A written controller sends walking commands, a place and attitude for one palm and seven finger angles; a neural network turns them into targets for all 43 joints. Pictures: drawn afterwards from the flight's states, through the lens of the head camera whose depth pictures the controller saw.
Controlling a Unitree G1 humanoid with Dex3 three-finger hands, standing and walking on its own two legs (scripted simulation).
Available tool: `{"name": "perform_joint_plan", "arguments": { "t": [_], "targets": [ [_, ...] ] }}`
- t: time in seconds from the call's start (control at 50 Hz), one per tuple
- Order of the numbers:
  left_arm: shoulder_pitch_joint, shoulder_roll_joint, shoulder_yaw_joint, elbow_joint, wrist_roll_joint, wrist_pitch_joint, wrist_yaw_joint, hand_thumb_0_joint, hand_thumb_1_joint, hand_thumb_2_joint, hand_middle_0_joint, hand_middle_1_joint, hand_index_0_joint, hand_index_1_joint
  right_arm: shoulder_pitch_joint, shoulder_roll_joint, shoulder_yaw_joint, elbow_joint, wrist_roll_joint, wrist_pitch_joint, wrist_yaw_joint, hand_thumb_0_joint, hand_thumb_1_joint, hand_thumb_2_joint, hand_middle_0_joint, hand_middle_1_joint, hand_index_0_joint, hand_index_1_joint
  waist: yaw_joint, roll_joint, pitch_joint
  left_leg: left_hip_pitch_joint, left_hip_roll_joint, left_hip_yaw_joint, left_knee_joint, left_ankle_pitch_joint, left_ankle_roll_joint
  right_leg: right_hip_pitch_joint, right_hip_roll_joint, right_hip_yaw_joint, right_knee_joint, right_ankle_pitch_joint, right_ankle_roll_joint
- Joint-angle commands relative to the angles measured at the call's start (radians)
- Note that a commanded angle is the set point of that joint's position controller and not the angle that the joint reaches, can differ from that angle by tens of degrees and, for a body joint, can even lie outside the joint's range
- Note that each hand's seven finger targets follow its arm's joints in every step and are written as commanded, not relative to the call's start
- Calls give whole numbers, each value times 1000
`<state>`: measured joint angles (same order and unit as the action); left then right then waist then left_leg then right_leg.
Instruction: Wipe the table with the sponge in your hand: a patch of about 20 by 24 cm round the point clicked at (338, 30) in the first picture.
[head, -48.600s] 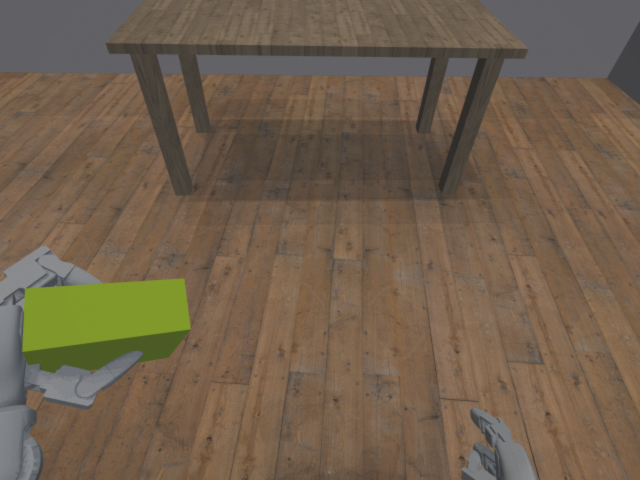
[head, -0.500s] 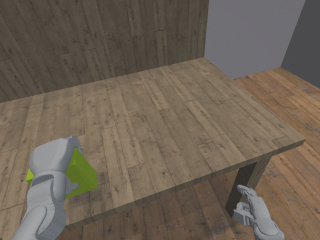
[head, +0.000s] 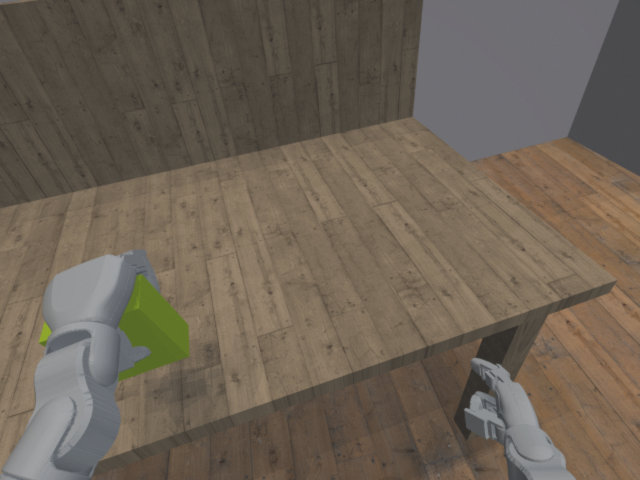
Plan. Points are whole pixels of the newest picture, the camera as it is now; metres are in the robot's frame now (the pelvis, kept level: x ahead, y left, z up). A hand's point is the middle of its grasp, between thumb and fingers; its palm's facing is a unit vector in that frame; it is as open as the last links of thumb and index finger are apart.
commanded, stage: lift the sponge slowly off the table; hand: left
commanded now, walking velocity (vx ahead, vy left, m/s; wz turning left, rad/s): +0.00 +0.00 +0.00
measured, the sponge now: (132, 340) +0.23 +0.29 +0.08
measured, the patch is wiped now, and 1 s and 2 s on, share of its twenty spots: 1.00 1.00 1.00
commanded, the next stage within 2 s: bring the sponge back beside the body in 0.18 s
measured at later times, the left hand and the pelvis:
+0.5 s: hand (120, 315) +0.24 +0.28 +0.13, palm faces +0.14 -0.15 -0.98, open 9.4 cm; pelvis -0.01 +0.01 +0.00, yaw +0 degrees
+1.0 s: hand (112, 329) +0.21 +0.28 +0.13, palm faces +0.18 -0.17 -0.97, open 9.4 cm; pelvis +0.00 +0.01 +0.00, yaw +0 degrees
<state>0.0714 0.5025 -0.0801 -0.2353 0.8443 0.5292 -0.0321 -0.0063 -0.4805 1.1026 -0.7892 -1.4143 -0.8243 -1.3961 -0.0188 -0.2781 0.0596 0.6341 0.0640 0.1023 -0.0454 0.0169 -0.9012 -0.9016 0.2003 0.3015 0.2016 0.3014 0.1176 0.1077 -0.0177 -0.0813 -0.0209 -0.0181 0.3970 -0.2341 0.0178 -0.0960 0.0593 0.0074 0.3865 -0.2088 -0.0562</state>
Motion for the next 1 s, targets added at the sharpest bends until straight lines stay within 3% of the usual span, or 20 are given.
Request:
{"name": "perform_joint_plan", "arguments": {
  "t": [0.0,0.08,0.1,0.14,0.18,0.2,0.24,0.28,0.3,0.38,0.4,0.48,0.5,0.58,0.74,0.78,0.8,0.88,0.9,0.98],
  "targets": [
    [-297,236,155,-192,30,-2,39,0,100,1300,-1200,-1600,-1200,-1600,-262,-87,-29,-188,1,-56,-7,0,-900,-900,200,300,200,300,-1,-65,-148,-23,-11,-57,-32,209,35,60,-29,115,-61,156,-28],
    [-312,289,194,-197,30,5,33,0,100,1300,-1200,-1600,-1200,-1600,-279,-95,-26,-186,1,-54,-8,0,-900,-900,200,300,200,300,6,-36,-162,-17,-12,-64,-38,211,31,65,-25,139,-61,158,-37],
    [-313,237,151,-185,29,9,29,0,100,1300,-1200,-1600,-1200,-1600,-268,-86,-24,-194,2,-57,-9,0,-900,-900,200,300,200,300,5,-51,-182,-23,-13,-55,-30,218,33,80,-34,115,-50,173,-30],
    [-273,219,138,-150,24,11,19,0,100,1300,-1200,-1600,-1200,-1600,-259,-90,-26,-186,2,-54,-5,0,-900,-900,200,300,200,300,1,-59,-158,-27,-9,-57,-35,213,31,65,-34,109,-59,169,-28],
    [-290,259,166,-191,23,7,15,0,100,1300,-1200,-1600,-1200,-1600,-279,-95,-24,-189,4,-56,-6,0,-900,-900,200,300,200,300,2,-28,-173,-18,-9,-63,-35,200,31,61,-27,137,-60,147,-35],
    [-298,219,131,-184,20,8,12,0,100,1300,-1200,-1600,-1200,-1600,-268,-86,-22,-198,3,-59,-6,0,-900,-900,200,300,200,300,0,-43,-173,-32,-8,-59,-33,193,32,67,-34,108,-51,141,-29],
    [-310,230,134,-152,28,4,9,0,100,1300,-1200,-1600,-1200,-1600,-254,-93,-22,-186,2,-56,-8,0,-900,-900,200,300,200,300,-8,-69,-152,-35,-5,-62,-38,185,31,47,-31,103,-61,128,-27],
    [-315,291,188,-175,33,-4,14,0,100,1300,-1200,-1600,-1200,-1600,-268,-98,-23,-188,0,-58,-12,0,-900,-900,200,300,200,300,2,-53,-163,-27,-7,-67,-41,173,34,51,-26,130,-66,100,-33],
    [-345,253,150,-187,38,-8,16,0,100,1300,-1200,-1600,-1200,-1600,-261,-88,-20,-198,2,-63,-13,0,-900,-900,200,300,200,300,0,-38,-176,-32,-9,-61,-37,178,34,62,-33,104,-56,104,-29],
    [-307,278,186,-233,45,-31,31,0,100,1300,-1200,-1600,-1200,-1600,-269,-91,-27,-195,-4,-69,-8,0,-900,-900,200,300,200,300,14,-16,-194,-10,-7,-74,-45,194,31,75,-22,128,-56,113,-40],
    [-307,246,160,-248,47,-33,36,0,100,1300,-1200,-1600,-1200,-1600,-260,-80,-27,-203,-5,-74,-5,0,-900,-900,200,300,200,300,16,-6,-213,-11,-9,-66,-33,216,33,92,-29,110,-43,145,-38],
    [-173,274,220,-261,23,-26,43,0,100,1300,-1200,-1600,-1200,-1600,-268,-92,-33,-197,-8,-62,9,0,-900,-900,200,300,200,300,25,-44,-192,-17,-7,-73,-32,234,28,93,-23,143,-44,188,-41],
    [-164,236,190,-261,18,-20,45,0,100,1300,-1200,-1600,-1200,-1600,-254,-84,-32,-206,-7,-62,10,0,-900,-900,200,300,200,300,23,-51,-194,-31,-7,-62,-24,233,30,98,-32,118,-34,194,-34],
    [-182,241,192,-269,0,-7,45,0,100,1300,-1200,-1600,-1200,-1600,-276,-91,-28,-201,-2,-55,9,0,-900,-900,200,300,200,300,8,-50,-114,-36,0,-72,-41,184,27,31,-20,134,-63,112,-36],
    [-208,194,129,-266,19,-23,47,0,100,1300,-1200,-1600,-1200,-1600,-249,-84,-27,-198,-5,-68,-9,0,-900,-900,200,300,200,300,-3,-23,-125,-11,0,-72,-46,171,32,28,-22,102,-74,77,-32],
    [-221,245,174,-310,25,-33,54,0,100,1300,-1200,-1600,-1200,-1600,-269,-87,-26,-202,-6,-72,-11,0,-900,-900,200,300,200,300,6,-4,-147,-5,2,-82,-54,157,32,44,-13,129,-70,58,-40],
    [-225,218,153,-321,31,-36,58,0,100,1300,-1200,-1600,-1200,-1600,-254,-79,-26,-207,-8,-76,-10,0,-900,-900,200,300,200,300,11,-4,-180,-7,-2,-75,-46,182,33,69,-19,105,-55,87,-38],
    [-125,257,214,-319,23,-29,67,0,100,1300,-1200,-1600,-1200,-1600,-265,-87,-30,-198,-12,-64,-1,0,-900,-900,200,300,200,300,24,-28,-170,-6,0,-78,-47,213,29,80,-12,136,-58,136,-43],
    [-128,202,166,-324,20,-24,65,0,100,1300,-1200,-1600,-1200,-1600,-256,-78,-26,-207,-11,-63,1,0,-900,-900,200,300,200,300,17,-33,-171,-14,-2,-68,-40,218,30,80,-20,110,-51,145,-36],
    [-62,223,200,-308,-1,-4,62,0,100,1300,-1200,-1600,-1200,-1600,-273,-89,-28,-203,-9,-51,9,0,-900,-900,200,300,200,300,19,-56,-118,-24,3,-73,-41,206,28,46,-13,138,-65,138,-39]
  ]
}}
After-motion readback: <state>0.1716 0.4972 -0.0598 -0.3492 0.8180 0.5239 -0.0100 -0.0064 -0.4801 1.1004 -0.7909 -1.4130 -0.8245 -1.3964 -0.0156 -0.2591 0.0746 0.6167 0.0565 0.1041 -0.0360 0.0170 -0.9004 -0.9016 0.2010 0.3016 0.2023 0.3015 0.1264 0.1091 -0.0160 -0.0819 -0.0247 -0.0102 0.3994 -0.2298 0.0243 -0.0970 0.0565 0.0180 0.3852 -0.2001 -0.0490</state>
